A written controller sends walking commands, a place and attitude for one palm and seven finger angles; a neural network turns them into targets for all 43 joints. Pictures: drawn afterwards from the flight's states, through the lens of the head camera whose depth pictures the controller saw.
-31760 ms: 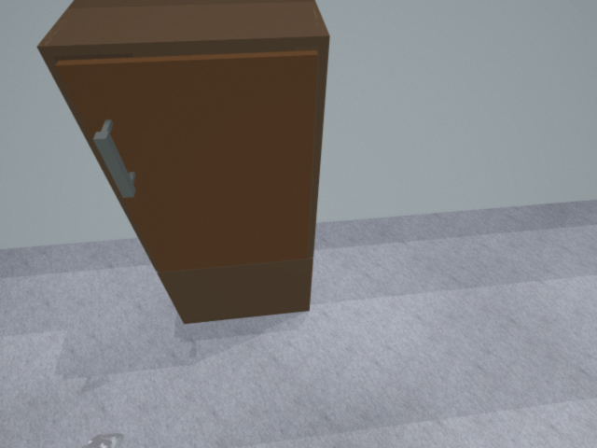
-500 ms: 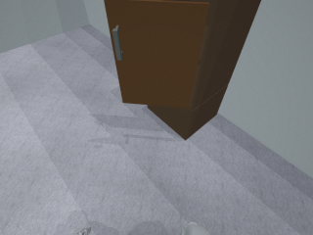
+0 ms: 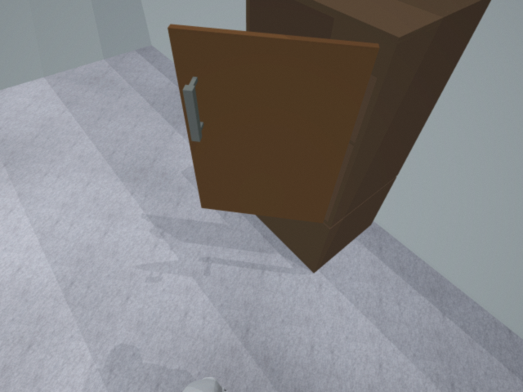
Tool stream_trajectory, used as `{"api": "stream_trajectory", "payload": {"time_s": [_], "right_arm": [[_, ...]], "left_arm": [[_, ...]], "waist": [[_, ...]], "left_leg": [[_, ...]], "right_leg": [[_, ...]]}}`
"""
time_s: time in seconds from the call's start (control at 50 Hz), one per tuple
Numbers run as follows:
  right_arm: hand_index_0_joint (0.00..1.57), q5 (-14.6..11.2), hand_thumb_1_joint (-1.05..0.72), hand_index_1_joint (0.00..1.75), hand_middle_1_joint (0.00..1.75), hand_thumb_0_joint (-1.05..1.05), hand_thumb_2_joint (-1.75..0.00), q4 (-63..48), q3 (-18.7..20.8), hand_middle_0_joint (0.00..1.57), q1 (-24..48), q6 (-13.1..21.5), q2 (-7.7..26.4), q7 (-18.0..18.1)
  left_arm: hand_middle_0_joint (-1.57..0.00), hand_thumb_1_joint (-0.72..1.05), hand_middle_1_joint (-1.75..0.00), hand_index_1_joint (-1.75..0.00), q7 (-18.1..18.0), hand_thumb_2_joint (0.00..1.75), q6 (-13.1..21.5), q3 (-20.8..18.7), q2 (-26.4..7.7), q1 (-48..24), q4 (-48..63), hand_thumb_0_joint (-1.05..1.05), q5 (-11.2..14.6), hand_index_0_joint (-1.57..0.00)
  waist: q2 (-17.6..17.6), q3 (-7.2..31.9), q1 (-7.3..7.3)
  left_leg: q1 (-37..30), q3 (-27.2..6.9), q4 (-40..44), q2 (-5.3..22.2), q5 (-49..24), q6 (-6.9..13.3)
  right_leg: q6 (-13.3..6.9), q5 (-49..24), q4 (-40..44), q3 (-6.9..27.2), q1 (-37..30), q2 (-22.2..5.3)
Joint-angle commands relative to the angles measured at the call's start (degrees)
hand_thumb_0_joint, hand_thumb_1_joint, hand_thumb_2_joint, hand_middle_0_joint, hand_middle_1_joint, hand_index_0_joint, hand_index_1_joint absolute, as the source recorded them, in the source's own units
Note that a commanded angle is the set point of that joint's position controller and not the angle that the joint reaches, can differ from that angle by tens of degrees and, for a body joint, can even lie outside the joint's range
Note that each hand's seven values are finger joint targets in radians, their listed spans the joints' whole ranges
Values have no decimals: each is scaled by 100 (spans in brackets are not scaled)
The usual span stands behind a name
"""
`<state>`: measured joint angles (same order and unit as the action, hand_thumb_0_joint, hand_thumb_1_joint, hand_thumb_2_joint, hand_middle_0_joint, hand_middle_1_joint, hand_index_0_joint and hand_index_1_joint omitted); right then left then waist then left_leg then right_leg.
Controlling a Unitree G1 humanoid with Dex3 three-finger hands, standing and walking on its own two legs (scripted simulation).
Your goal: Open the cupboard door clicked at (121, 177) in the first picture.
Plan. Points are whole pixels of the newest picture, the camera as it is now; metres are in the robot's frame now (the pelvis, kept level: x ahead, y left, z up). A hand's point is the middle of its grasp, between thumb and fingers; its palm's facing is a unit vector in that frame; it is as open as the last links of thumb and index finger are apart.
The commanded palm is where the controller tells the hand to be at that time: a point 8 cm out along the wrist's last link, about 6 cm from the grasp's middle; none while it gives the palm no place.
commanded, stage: take the last steps up to it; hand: left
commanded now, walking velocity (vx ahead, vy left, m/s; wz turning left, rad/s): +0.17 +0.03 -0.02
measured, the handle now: (195, 109) +0.68 +0.21 +0.03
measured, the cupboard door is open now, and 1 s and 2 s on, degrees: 43 43 43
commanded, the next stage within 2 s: come to a stop and stand still in 0.06 s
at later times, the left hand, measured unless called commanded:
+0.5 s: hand (152, 374) +0.17 +0.21 -0.18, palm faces -0.02 -0.97 -0.25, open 7.3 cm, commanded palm none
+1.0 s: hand out of the picture +0.12 +0.25 -0.17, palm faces -0.04 -0.96 -0.26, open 7.3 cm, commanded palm none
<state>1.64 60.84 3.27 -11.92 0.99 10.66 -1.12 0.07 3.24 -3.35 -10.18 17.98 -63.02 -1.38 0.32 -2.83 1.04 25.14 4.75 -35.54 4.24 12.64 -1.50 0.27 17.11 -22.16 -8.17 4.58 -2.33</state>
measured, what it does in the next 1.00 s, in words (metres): steps on the spot: left foot, then right foot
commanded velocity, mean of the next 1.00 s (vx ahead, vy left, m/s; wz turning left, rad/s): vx -0.07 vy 0.00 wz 0.00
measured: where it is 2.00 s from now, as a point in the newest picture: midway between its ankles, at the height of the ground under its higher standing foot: outside the picture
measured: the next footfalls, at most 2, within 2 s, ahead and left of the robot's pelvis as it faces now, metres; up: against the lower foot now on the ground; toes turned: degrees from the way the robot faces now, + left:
left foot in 0.04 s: +0.12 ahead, +0.14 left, +0.00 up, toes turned +1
right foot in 0.42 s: +0.15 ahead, -0.10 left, +0.00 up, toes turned -4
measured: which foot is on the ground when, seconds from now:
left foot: up 0.00-0.02, down 0.04-1.00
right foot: down 0.00-0.06, up 0.08-0.40, down 0.42-1.00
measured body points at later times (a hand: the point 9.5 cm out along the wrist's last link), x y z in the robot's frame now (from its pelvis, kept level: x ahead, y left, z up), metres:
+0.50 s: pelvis +0.10 +0.02 -0.01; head +0.14 +0.01 +0.44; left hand +0.17 +0.26 -0.16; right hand +0.12 -0.21 -0.17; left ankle +0.11 +0.12 -0.74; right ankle +0.11 -0.10 -0.74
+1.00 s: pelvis +0.08 +0.06 -0.01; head +0.08 +0.04 +0.44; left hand +0.13 +0.30 -0.15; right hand +0.14 -0.17 -0.16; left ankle +0.08 +0.13 -0.74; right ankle +0.11 -0.09 -0.74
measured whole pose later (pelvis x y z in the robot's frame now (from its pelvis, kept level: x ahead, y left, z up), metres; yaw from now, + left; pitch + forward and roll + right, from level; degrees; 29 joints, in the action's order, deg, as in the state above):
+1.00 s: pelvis +0.08 +0.06 -0.01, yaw -4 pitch -2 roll +1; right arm 1.2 52.7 0.9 -13.5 -0.3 10.9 0.8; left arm -1.3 -1.7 0.0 -10.8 15.5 -57.2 -1.5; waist -1.9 -1.5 0.4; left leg 11.5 7.0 -30.8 -1.9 17.8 3.8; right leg 1.5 13.5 -32.0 1.0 16.9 -3.9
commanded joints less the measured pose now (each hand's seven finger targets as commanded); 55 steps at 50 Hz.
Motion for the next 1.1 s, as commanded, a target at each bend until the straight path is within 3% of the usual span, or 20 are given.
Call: {"api": "stream_trajectory", "payload": {"time_s": [0.0, 0.02, 0.04, 0.06, 0.12, 0.2, 0.24, 0.36, 0.42, 0.48, 0.52, 0.6, 0.66, 0.68, 0.7, 0.74, 0.78, 0.86, 0.94, 1.08], "right_arm": [[20, -2, -90, 30, 30, 0, -90, -58, 46, 20, -921, 232, 487, 48], [20, 60, -90, 30, 30, 0, -90, 38, 158, 20, -1445, 248, 1030, 114], [20, 74, -90, 30, 30, 0, -90, 50, 205, 20, -1928, 193, 1355, 187], [20, 51, -90, 30, 30, 0, -90, 34, 156, 20, -1687, 164, 1252, 241], [20, -1, -90, 30, 30, 0, -90, -277, -27, 20, -713, 247, 677, 277], [20, -39, -90, 30, 30, 0, -90, -236, -178, 20, -410, 289, 470, 350], [20, -43, -90, 30, 30, 0, -90, -216, -153, 20, -295, 220, 541, 382], [20, -86, -90, 30, 30, 0, -90, -144, 36, 20, -172, -74, 745, 403], [20, -107, -90, 30, 30, 0, -90, -230, 96, 20, -358, -185, 587, 338], [20, -132, -90, 30, 30, 0, -90, -302, 69, 20, -385, -303, 303, 285], [20, -158, -90, 30, 30, 0, -90, -385, 77, 20, -192, -358, 282, 302], [20, -154, -90, 30, 30, 0, -90, -352, 20, 20, -243, -335, 205, 262], [20, -131, -90, 30, 30, 0, -90, -148, -23, 20, -669, -238, 188, 244], [20, -163, -90, 30, 30, 0, -90, -660, 86, 20, -349, -71, 689, 239], [20, -101, -90, 30, 30, 0, -90, -851, 68, 20, -408, -64, 557, 233], [20, -29, -90, 30, 30, 0, -90, -1140, -13, 20, -159, -59, 670, 222], [20, -33, -90, 30, 30, 0, -90, -1243, -37, 20, -160, -56, 733, 282], [20, -61, -90, 30, 30, 0, -90, -1298, -93, 20, -145, 19, 711, 274], [20, -50, -90, 30, 30, 0, -90, -1201, -67, 20, -253, -1, 789, 222], [20, -64, -90, 30, 30, 0, -90, -899, -142, 20, -361, 67, 814, 209]], "left_arm": [[-20, 90, -30, -30, -13, 90, 9, -67, -600, 69, 230, 0, 40, -20], [-20, 90, -30, -30, 6, 90, -12, -29, -365, 211, 326, 0, 57, -20], [-20, 90, -30, -30, -3, 90, 6, 33, -237, 50, 533, 0, 68, -20], [-20, 90, -30, -30, -54, 90, -31, 45, -295, -170, 554, 0, 34, -20], [-20, 90, -30, -30, 38, 90, -79, 31, -250, -133, 386, 0, 11, -20], [-20, 90, -30, -30, -56, 90, -256, 145, 50, 229, 169, 0, 68, -20], [-20, 90, -30, -30, -110, 90, -330, 144, 5, 238, 169, 0, 72, -20], [-20, 90, -30, -30, -146, 90, -474, 12, -463, 28, 405, 0, 21, -20], [-20, 90, -30, -30, -171, 90, -443, -25, -806, -186, 631, 0, -25, -20], [-20, 90, -30, -30, -232, 90, -331, -64, -1002, -174, 620, 0, 29, -20], [-20, 90, -30, -30, -283, 90, -347, -91, -990, -316, 670, 0, 4, -20], [-20, 90, -30, -30, -270, 90, -350, -135, -1033, -580, 772, 0, -18, -20], [-20, 90, -30, -30, -245, 90, -370, -126, -964, -688, 735, 0, 51, -20], [-20, 90, -30, -30, -510, 90, -272, -13, -959, -303, 783, 0, 81, -20], [-20, 90, -30, -30, -459, 90, -317, 30, -919, -373, 1021, 0, 91, -20], [-20, 90, -30, -30, -368, 90, -446, 115, -667, -549, 1121, 0, 5, -20], [-20, 90, -30, -30, -272, 90, -512, 164, -544, -465, 1084, 0, -19, -20], [-20, 90, -30, -30, -177, 90, -376, 205, -566, -212, 966, 0, 19, -20], [-20, 90, -30, -30, -153, 90, -371, 235, -631, -285, 958, 0, -13, -20], [-20, 90, -30, -30, -149, 90, -285, 272, -698, -84, 784, 0, 9, -20]], "waist": [[29, 167, -471], [-1206, 476, -618], [-1654, 663, -767], [-1531, 697, -696], [-661, 179, -223], [-356, 503, 44], [-379, 639, 40], [-598, 231, 52], [-99, 168, -80], [1442, 698, -10], [1183, 689, 31], [1016, 680, -34], [796, 714, -204], [-456, 1391, -195], [-1020, 1438, -172], [-1604, 427, -60], [-1336, -304, -36], [-350, 129, 10], [110, -305, -93], [26, -15, -116]], "left_leg": [[-2217, -6, 994, -73, -333, 214], [-2978, -1396, 1239, 1041, -502, 676], [-3149, -2547, 1819, 1932, -920, 1257], [-2737, -2566, 2012, 1990, -494, 1359], [-1542, -1556, 2296, 1529, -408, 1149], [-1290, -473, 1938, 1166, -3379, 958], [-1345, -373, 1711, 1168, -3867, 938], [-1112, -653, 1217, 1060, -2560, 748], [-773, -353, 646, 384, -994, 329], [-529, -6, -1096, -430, 1666, 2], [-222, -388, -1901, -423, 2105, -1], [-373, -303, -923, -417, 1652, -96], [-1456, -193, 1185, -380, 53, -52], [-1610, -47, 888, 23, -583, -25], [-1433, -396, 914, 235, -678, 181], [-897, -1035, 1301, 636, -1374, 433], [-516, -1226, 1703, 813, -1287, 620], [-958, -902, 1421, 406, -667, 563], [-609, -992, 1938, 283, 1260, 500], [-952, -885, 2011, 228, 1011, 481]], "right_leg": [[-484, -994, -678, 470, 1330, -884], [-226, 222, -2054, 14, 2221, -243], [-131, 1780, -3548, -24, 2780, 138], [-204, 1712, -4419, 480, 2939, -55], [-141, 646, -4541, 744, 2759, -469], [85, 157, -3066, 729, 1676, -398], [114, 103, -2339, 585, 1248, -253], [-18, -768, -975, 564, 864, -147], [-373, -2663, -775, 1181, 845, -783], [-1195, -4660, -133, 1994, 396, -1789], [-1391, -5073, -188, 1907, 227, -1829], [-1137, -4326, -246, 1557, 46, -1489], [-620, -2879, -626, 1343, 473, -1130], [-418, -4149, -1311, 1418, 14, -934], [-341, -2418, -1410, 1082, 218, -743], [-186, -59, -1447, 581, 1082, -157], [-132, 656, -1746, 552, 1374, 28], [-197, -394, -857, 915, 1068, -96], [-198, -173, -590, 1064, 1193, -124], [-191, -395, -366, 1166, 1097, -223]]}}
